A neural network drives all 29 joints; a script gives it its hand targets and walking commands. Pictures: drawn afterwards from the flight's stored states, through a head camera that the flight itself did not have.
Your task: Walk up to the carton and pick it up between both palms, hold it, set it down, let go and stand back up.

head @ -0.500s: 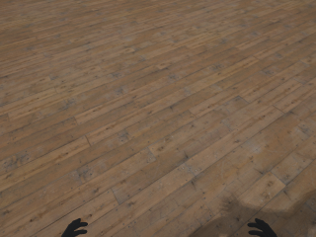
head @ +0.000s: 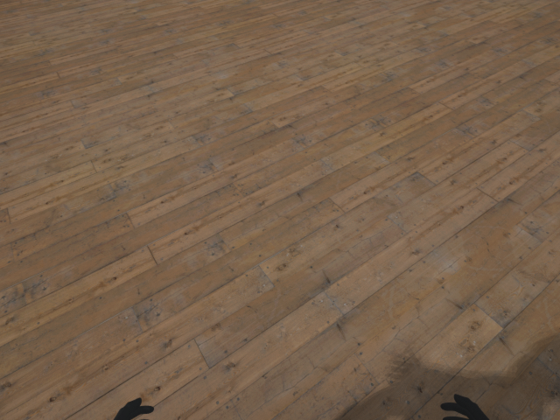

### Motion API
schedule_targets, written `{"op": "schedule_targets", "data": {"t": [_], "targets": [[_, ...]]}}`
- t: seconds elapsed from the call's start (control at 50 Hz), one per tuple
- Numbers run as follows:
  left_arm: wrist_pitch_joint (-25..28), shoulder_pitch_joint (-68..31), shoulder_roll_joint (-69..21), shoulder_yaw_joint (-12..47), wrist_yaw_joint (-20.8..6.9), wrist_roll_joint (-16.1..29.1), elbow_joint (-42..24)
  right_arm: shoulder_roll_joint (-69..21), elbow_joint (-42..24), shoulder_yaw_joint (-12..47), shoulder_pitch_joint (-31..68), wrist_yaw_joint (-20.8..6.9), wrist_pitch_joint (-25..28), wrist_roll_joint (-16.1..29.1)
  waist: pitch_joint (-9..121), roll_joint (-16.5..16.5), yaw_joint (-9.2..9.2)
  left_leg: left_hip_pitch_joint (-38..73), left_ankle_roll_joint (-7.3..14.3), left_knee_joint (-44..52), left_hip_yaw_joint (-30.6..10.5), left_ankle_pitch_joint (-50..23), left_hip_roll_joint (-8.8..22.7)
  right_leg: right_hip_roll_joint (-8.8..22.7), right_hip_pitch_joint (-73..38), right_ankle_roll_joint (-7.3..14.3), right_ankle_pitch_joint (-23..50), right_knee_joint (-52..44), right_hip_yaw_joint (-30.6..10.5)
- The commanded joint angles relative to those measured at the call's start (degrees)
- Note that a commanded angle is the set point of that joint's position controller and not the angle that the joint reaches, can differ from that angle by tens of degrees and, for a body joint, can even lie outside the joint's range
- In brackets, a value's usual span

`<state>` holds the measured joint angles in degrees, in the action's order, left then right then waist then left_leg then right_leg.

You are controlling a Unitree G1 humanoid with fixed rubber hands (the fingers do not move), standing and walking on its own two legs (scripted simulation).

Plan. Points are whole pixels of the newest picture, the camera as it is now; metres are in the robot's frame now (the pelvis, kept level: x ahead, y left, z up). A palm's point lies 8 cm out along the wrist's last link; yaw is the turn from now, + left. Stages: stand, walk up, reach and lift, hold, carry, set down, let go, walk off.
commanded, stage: walk up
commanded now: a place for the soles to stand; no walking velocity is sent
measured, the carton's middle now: out of the picture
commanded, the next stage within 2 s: none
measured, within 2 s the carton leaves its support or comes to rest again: neither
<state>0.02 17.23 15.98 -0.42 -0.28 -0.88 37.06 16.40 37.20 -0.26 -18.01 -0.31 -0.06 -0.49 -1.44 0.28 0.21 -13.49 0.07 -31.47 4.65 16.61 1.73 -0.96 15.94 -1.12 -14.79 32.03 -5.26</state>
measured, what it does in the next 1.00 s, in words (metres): walks backwards, turning right: left foot, then right foot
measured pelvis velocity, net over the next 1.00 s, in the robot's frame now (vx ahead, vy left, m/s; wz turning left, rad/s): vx -0.29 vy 0.11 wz -0.36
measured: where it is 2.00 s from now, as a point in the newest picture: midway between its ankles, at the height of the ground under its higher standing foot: outside the picture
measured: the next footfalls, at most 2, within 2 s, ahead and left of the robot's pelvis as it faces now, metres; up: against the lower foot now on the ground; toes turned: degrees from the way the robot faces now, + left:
left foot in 0.36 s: -0.03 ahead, +0.17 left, +0.00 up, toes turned -7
right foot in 0.96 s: -0.29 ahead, -0.01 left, +0.00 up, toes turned -20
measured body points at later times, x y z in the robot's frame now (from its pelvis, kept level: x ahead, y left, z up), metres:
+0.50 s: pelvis -0.10 +0.09 +0.00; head -0.08 +0.13 +0.45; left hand +0.09 +0.35 -0.11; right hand -0.05 -0.20 -0.08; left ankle -0.07 +0.17 -0.73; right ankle -0.09 -0.08 -0.64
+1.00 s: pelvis -0.29 +0.11 -0.02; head -0.30 +0.08 +0.43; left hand -0.13 +0.37 -0.11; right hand -0.26 -0.22 -0.13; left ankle -0.09 +0.17 -0.71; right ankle -0.33 +0.01 -0.73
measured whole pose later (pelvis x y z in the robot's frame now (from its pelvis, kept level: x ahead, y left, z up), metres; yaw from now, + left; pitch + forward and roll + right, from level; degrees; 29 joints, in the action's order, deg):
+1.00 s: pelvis -0.29 +0.11 -0.02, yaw -20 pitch -4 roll +0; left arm -3.6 19.8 17.8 -4.3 -2.0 -1.0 43.7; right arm 21.0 42.6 -3.9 -11.1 2.9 -4.2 -1.6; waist -3.0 -4.5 -1.3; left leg -29.1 0.9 -39.9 7.9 20.2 6.4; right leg -1.7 13.2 2.0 -22.4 39.8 -0.6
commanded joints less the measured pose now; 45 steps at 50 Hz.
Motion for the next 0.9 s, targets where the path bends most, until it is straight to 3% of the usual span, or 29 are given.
{"op": "schedule_targets", "data": {"t": [0.0,0.04,0.06,0.08,0.1,0.12,0.14,0.18,0.22,0.26,0.28,0.3,0.32,0.34,0.36,0.38,0.4,0.42,0.44,0.46,0.48,0.5,0.54,0.6,0.68,0.76,0.82,0.86,0.88], "targets": [[1.1,-2.7,13.5,-4.1,0.9,-0.5,-5.0,12.3,-4.0,-3.8,4.5,-0.1,-0.4,-1.0,3.7,0.8,-0.37,2.7,4.7,-3.4,-2.9,-23.6,3.6,6.0,3.0,5.5,26.8,0.1,-5.4],[0.8,-0.8,14.3,-4.4,1.0,-0.3,-4.5,10.8,-4.4,-3.5,3.7,-0.4,-1.2,-0.8,6.5,3.3,-0.83,1.6,3.8,-9.5,-1.6,-19.8,1.2,9.3,0.8,8.7,29.1,-2.1,-10.0],[0.5,-0.1,15.2,-4.7,1.1,-0.3,-4.2,9.6,-4.5,-3.1,3.8,-0.5,-1.7,-0.7,7.5,5.6,-1.47,-0.7,2.7,-13.5,-1.1,-14.8,-1.1,11.7,-0.6,11.4,29.6,-3.8,-13.7],[0.1,0.0,16.3,-5.1,1.1,-0.5,-3.9,8.3,-4.5,-2.9,3.7,-0.7,-2.1,-0.7,7.4,9.4,-1.84,-3.5,1.8,-17.9,-1.0,-3.3,-3.6,14.6,-1.1,14.6,29.4,-6.5,-17.9],[-0.2,0.1,16.3,-5.3,1.3,-0.8,-3.7,7.2,-4.5,-2.7,4.2,-0.7,-2.8,-0.9,6.9,13.0,-2.40,-7.4,1.2,-24.5,-3.3,13.1,-4.5,18.0,-1.6,17.7,29.7,-8.9,-22.0],[-0.6,0.0,16.2,-5.3,1.5,-1.1,-3.5,7.1,-4.6,-2.7,4.5,-0.4,-3.3,-1.0,5.7,12.2,-2.22,-10.3,0.8,-28.2,-5.6,17.0,-3.1,20.3,-0.9,19.5,28.9,-9.8,-23.2],[-1.1,-1.8,15.8,-5.4,1.7,-1.4,-3.9,7.5,-4.5,-2.8,3.9,-0.4,-3.7,-1.0,4.4,10.6,-1.62,-11.0,0.6,-30.2,-6.1,16.8,-2.7,19.8,0.8,19.5,28.3,-9.4,-21.0],[-1.8,-7.0,14.7,-5.3,2.2,-2.0,-4.9,7.8,-4.2,-3.0,2.7,-0.4,-3.5,-0.4,3.1,8.0,0.43,-10.3,0.5,-28.3,-7.5,13.1,-2.6,15.3,3.1,16.3,29.6,-6.9,-15.8],[-1.7,-9.3,13.8,-4.6,2.1,-1.9,-5.3,8.1,-4.4,-2.9,2.8,-0.6,-3.0,0.1,4.1,6.6,1.34,-6.7,0.3,-19.5,-7.7,8.3,-2.1,11.0,4.8,12.4,26.3,-5.9,-13.5],[-2.0,-10.8,14.0,-4.6,1.9,-1.6,-5.2,7.4,-4.2,-2.7,1.7,-0.8,-2.6,0.4,6.0,8.1,1.69,-1.8,0.2,-8.4,-6.9,3.6,-1.9,8.7,5.2,10.3,19.8,-4.9,-12.8],[-2.3,-11.9,14.1,-4.4,1.8,-1.3,-5.2,6.9,-3.5,-2.6,-0.2,-0.7,-2.2,0.6,7.2,8.6,2.71,1.9,0.3,0.5,-6.1,-1.0,-1.8,7.5,4.9,9.1,17.7,-2.5,-12.2],[-2.5,-11.9,13.0,-4.0,1.7,-0.9,-5.3,7.1,-2.5,-2.8,-1.6,-0.4,-1.9,0.7,7.5,6.3,3.50,5.8,0.3,8.3,-6.0,-4.3,-2.0,4.9,6.6,7.2,14.2,1.3,-11.0],[-2.6,-8.7,9.6,-3.3,1.5,-0.2,-5.2,10.3,-1.9,-3.2,-1.1,-0.1,-1.6,0.1,6.5,-2.4,2.64,8.2,1.1,10.9,-12.1,-3.2,3.0,-1.2,12.8,4.2,2.9,9.2,-6.6],[-2.4,-4.1,5.6,-3.2,1.8,-0.3,-5.9,15.1,-3.3,-4.4,0.3,0.3,-1.5,-1.3,5.2,-15.0,1.56,7.2,5.0,11.4,-26.8,-8.9,14.9,-9.9,21.2,0.6,-19.3,19.9,-3.1],[-2.4,-4.7,8.5,-3.8,3.0,-2.3,-6.2,18.9,-3.5,-5.1,1.9,0.2,-1.7,-1.6,4.8,-13.7,2.35,0.0,13.0,11.5,-29.9,-15.2,23.2,-6.8,21.1,-0.4,-23.7,30.3,-4.9],[-2.9,-7.2,8.8,-3.9,3.1,-3.7,-6.1,22.6,-4.4,-6.7,5.4,0.6,-1.2,-1.7,2.1,-18.5,2.67,-10.8,18.6,18.8,-39.4,-4.5,27.7,-4.3,18.3,0.5,-21.8,38.2,-5.9],[-2.9,-9.6,12.4,-5.2,3.0,-3.3,-5.2,16.5,-3.8,-5.0,8.5,0.8,-0.9,-1.8,-4.5,-13.3,2.18,-15.6,14.5,21.3,-33.0,-3.5,20.9,-5.5,16.7,1.1,-17.9,40.5,-9.1],[-2.8,-8.5,14.8,-6.6,2.9,-1.9,-3.2,11.7,-3.3,-3.4,10.6,0.9,-0.7,-2.2,-6.9,-8.8,0.34,-13.0,9.1,17.2,-23.1,-10.5,14.3,-6.7,17.1,0.8,-14.0,40.7,-9.8],[-2.7,-4.1,15.5,-6.9,2.9,-0.4,-0.2,9.5,-3.6,-2.6,12.8,1.1,-0.8,-3.1,-4.9,-5.3,-3.41,-5.8,4.2,11.9,-14.3,-21.8,10.0,-7.9,18.7,0.0,-10.6,41.2,-9.3],[-2.7,-0.9,14.1,-6.5,2.8,0.1,1.4,9.4,-4.3,-2.7,13.8,1.1,-0.8,-3.4,-1.5,-4.9,-4.82,0.1,4.0,9.4,-11.9,-26.2,9.0,-9.3,19.4,-0.4,-8.6,43.6,-7.7],[-2.7,0.7,12.7,-6.0,2.4,0.0,1.9,9.0,-3.7,-2.9,12.4,1.0,-0.8,-3.1,1.3,-3.9,-4.09,4.3,5.6,8.6,-10.9,-26.8,8.6,-9.9,19.6,-1.0,-7.6,46.7,-6.4],[-2.8,-0.7,11.6,-5.6,2.1,-0.5,1.4,9.6,-2.8,-3.3,9.4,1.0,-0.5,-2.1,3.1,-3.2,-1.60,6.5,7.5,8.9,-13.1,-23.3,9.2,-9.5,19.7,-1.7,-6.6,47.9,-5.2],[-3.4,-3.6,10.6,-5.2,1.7,-1.0,-0.2,8.9,-1.3,-3.3,5.3,1.1,0.0,-0.9,3.8,-5.2,1.15,8.1,9.6,10.9,-15.6,-15.6,10.2,-8.0,20.7,-2.9,-5.2,47.3,-4.6],[-4.9,-4.0,10.3,-4.8,0.7,-0.3,0.2,9.1,-1.4,-3.6,5.7,2.2,-0.3,-1.3,4.9,-7.9,1.17,13.1,11.7,11.2,-15.8,-11.0,13.0,-6.7,22.6,-4.0,-5.0,43.6,-3.9],[-5.5,-4.6,10.9,-5.3,0.2,-0.4,0.3,9.8,-0.1,-4.2,1.9,3.0,-0.9,-1.6,4.1,-8.8,3.21,11.9,12.5,13.0,-17.0,-5.0,14.8,-4.2,17.8,-4.2,-9.9,34.0,-2.1],[-4.9,1.6,10.1,-5.6,-1.1,0.4,1.9,12.8,-0.3,-5.5,6.1,3.7,-1.9,-2.1,3.1,-11.3,0.25,1.2,10.7,17.0,-13.1,8.7,15.3,-1.7,6.4,-1.6,-13.3,22.1,2.8],[-3.9,4.9,9.6,-6.2,-1.8,0.5,2.5,13.9,0.3,-6.1,7.6,3.9,-2.5,-2.4,2.3,-13.4,-0.60,-6.3,8.7,18.9,-11.3,14.4,15.8,0.4,-1.8,1.4,-14.6,13.1,4.3],[-3.3,8.0,8.9,-6.6,-1.9,0.5,3.5,13.7,0.8,-6.0,9.0,3.9,-2.9,-2.4,3.1,-12.3,-1.99,-8.9,6.9,17.9,-10.2,16.7,16.3,0.8,-6.4,3.3,-13.1,7.0,5.8],[-2.9,10.2,8.6,-6.8,-1.8,0.5,4.5,13.1,0.9,-5.6,10.3,3.8,-3.1,-2.1,3.1,-8.7,-3.59,-11.8,5.1,14.5,-7.9,18.7,15.2,0.8,-9.5,4.3,-9.5,1.8,6.3]]}}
